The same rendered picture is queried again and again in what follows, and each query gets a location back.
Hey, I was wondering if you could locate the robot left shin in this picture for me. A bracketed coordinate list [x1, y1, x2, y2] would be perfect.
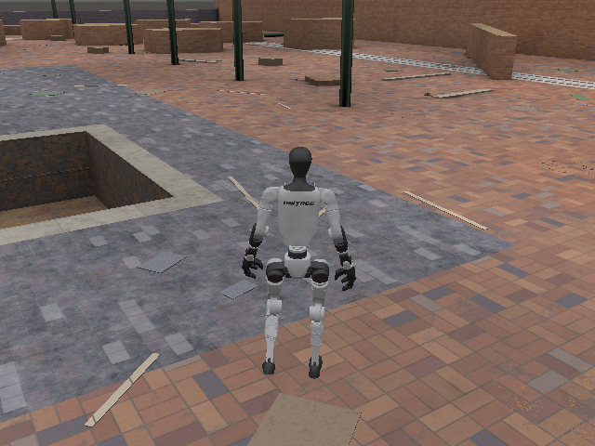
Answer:
[265, 299, 279, 363]

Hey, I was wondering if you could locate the left robot hand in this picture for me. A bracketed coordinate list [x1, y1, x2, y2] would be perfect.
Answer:
[242, 257, 263, 279]

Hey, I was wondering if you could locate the robot left forearm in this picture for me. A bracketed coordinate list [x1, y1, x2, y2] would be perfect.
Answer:
[245, 223, 263, 261]

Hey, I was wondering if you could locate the right robot hand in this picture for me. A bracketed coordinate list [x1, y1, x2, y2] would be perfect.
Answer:
[335, 267, 356, 291]

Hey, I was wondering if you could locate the robot right upper arm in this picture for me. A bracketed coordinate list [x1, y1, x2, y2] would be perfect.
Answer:
[319, 188, 343, 241]

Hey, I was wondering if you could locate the robot right forearm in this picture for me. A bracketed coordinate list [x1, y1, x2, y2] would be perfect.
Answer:
[334, 226, 353, 269]

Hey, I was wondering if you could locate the robot torso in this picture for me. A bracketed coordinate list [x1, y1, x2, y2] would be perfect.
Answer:
[277, 183, 321, 279]

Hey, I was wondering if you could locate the robot left upper arm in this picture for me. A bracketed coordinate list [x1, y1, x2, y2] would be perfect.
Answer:
[254, 187, 280, 237]

